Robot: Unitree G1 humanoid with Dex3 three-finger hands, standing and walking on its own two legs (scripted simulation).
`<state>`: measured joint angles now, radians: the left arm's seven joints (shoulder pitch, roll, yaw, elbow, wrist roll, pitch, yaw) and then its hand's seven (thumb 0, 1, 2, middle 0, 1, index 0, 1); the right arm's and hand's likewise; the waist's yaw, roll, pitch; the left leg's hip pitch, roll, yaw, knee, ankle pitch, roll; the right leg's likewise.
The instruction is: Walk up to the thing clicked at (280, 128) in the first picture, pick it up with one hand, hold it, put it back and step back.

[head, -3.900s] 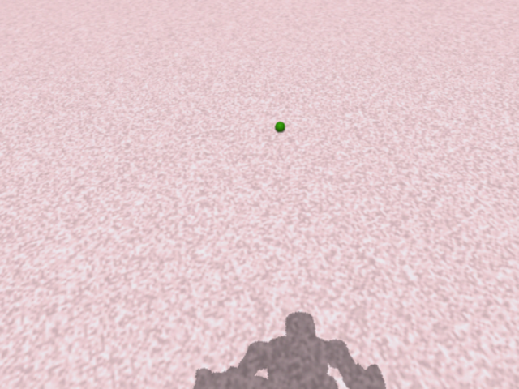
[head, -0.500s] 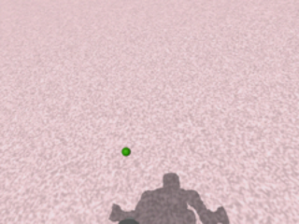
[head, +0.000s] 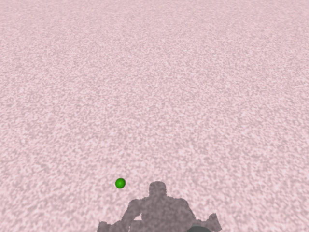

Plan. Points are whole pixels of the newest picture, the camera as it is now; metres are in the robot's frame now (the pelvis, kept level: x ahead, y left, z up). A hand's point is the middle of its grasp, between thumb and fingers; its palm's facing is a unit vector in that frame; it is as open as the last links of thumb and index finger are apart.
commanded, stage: walk up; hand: left
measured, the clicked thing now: (120, 183) +0.55 +0.23 -0.74
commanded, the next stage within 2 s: stand in 1.64 s
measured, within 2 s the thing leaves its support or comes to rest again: neither
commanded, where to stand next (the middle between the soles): +0.23 -0.01 m, yaw -1 degrees
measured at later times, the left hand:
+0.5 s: hand (70, 228) +0.19 +0.27 -0.17, palm faces -0.01 -0.92 -0.38, open 7.4 cm
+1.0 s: hand (72, 227) +0.19 +0.26 -0.15, palm faces +0.00 -0.94 -0.33, open 7.4 cm
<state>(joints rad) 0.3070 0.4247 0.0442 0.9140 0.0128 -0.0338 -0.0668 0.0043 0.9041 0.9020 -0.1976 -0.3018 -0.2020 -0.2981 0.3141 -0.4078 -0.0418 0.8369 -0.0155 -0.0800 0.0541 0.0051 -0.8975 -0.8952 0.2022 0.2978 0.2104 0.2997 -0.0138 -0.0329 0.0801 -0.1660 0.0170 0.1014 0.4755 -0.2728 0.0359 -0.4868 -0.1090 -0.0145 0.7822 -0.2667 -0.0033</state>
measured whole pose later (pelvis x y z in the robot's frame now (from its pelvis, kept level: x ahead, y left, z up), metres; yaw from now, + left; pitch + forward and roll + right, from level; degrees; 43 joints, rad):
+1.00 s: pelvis +0.12 +0.00 +0.01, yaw +0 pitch -2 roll +0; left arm 0.08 0.35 -0.01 1.15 0.00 -0.01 -0.02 0.00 0.90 0.90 -0.20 -0.30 -0.20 -0.30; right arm 0.00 -0.36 0.01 1.14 0.00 -0.01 0.02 0.01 -0.90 -0.90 0.20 0.30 0.21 0.30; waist 0.02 0.01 0.08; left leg -0.22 0.03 0.03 0.41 -0.15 -0.01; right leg -0.17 -0.05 -0.02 0.39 -0.18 0.04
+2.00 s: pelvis +0.16 +0.00 +0.01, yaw +1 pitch -1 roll +0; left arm 0.11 0.35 0.01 1.14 0.01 -0.01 -0.01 0.00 0.90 0.90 -0.20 -0.30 -0.20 -0.30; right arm 0.08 -0.36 -0.01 1.15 -0.02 -0.01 0.02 0.01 -0.90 -0.90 0.20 0.30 0.21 0.30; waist -0.01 0.01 0.04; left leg -0.17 0.03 0.02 0.33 -0.16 -0.02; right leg -0.12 -0.05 -0.03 0.33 -0.20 0.04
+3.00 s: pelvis +0.17 -0.01 +0.01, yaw +1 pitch -1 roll +0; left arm 0.11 0.34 0.01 1.13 0.01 0.00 -0.01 0.00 0.90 0.90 -0.20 -0.30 -0.20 -0.30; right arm 0.09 -0.36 0.00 1.14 -0.01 -0.01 0.01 0.01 -0.90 -0.90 0.20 0.30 0.21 0.30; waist 0.00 0.00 0.05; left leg -0.11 0.03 0.02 0.31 -0.17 -0.03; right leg -0.07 -0.05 -0.03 0.30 -0.21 0.03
